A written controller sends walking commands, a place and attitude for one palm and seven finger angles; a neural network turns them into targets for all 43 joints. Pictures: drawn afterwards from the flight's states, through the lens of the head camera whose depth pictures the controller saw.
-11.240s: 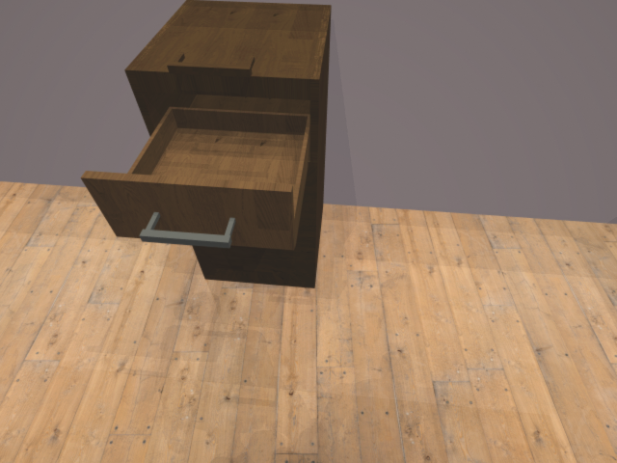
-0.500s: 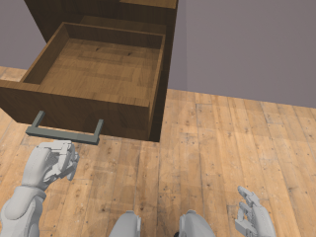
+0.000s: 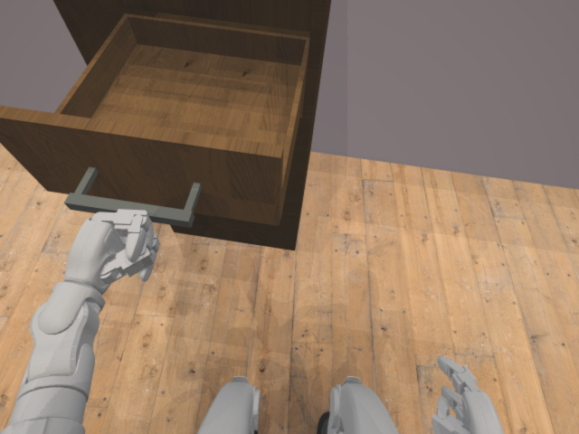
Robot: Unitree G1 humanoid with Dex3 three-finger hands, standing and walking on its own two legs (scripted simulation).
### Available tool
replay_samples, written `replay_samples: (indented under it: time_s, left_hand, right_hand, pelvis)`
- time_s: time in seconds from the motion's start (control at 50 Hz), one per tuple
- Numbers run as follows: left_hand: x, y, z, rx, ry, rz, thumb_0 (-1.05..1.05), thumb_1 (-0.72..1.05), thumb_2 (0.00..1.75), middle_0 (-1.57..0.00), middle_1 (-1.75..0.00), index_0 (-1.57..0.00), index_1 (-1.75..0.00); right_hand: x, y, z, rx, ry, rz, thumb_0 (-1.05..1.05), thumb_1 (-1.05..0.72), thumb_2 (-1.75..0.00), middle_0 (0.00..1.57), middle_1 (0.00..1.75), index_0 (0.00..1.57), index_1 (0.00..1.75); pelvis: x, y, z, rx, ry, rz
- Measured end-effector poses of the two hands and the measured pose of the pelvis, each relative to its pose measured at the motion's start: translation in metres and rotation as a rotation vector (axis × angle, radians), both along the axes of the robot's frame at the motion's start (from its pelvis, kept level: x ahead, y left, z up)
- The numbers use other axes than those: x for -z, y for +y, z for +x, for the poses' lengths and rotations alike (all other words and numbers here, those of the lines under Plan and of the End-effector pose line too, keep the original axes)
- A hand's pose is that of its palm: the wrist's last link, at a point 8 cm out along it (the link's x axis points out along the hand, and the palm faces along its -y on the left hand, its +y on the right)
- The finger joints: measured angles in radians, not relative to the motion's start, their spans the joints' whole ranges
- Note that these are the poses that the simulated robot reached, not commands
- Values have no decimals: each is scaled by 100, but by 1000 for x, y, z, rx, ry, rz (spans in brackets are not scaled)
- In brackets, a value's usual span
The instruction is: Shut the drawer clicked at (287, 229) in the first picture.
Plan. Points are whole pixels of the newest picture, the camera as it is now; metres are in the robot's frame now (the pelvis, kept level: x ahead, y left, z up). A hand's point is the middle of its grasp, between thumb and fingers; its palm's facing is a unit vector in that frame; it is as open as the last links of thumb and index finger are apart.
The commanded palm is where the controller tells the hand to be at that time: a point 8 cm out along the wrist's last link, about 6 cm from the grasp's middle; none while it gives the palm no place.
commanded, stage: push the drawer shut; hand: left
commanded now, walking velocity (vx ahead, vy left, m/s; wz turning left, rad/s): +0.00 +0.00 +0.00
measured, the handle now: (136, 197) +0.41 +0.24 +0.04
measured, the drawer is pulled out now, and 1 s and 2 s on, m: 0.26 0.14 0.02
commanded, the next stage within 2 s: none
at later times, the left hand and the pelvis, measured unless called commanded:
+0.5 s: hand (162, 212) +0.40 +0.20 +0.04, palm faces -0.13 -0.99 -0.05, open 3.0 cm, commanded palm +0.39 +0.25 +0.05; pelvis +0.00 +0.00 +0.00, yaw -1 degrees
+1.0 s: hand (171, 181) +0.45 +0.20 +0.04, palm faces -0.13 -0.99 -0.04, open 3.1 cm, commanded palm +0.45 +0.24 +0.05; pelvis +0.00 +0.00 +0.00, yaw -2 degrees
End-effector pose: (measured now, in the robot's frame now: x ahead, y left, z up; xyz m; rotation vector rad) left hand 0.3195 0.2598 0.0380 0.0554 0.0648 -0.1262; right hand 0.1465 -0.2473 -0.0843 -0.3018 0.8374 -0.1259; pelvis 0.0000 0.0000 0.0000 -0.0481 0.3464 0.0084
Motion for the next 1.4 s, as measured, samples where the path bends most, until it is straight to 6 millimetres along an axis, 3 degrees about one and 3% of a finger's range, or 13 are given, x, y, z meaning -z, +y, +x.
replay_samples:
  time_s: [0.2,0.4,0.88,1.4]
  left_hand:
    - [-2,-2,34,2,0,-2,-2,82,93,-140,-160,-140,-160]
    - [-2,-6,53,-3,-6,-7,0,84,93,-140,-160,-140,-160]
    - [-2,-6,101,3,-16,-16,1,79,91,-140,-160,-140,-160]
    - [-4,-11,163,5,-17,-19,3,78,90,-140,-160,-140,-160]
  right_hand:
    - [0,-7,-22,43,61,-7,1,-90,-90,20,30,21,30]
    - [3,-12,-44,80,152,-6,1,-90,-90,20,30,21,30]
    - [14,-14,-67,115,253,-15,1,-90,-90,20,30,21,30]
    - [22,-15,-130,188,424,-39,1,-90,-90,20,30,21,30]
  pelvis:
    - [-3,0,-1,12,7,3]
    - [-5,0,3,22,14,8]
    - [1,1,-1,28,44,2]
    - [12,5,-7,40,101,-14]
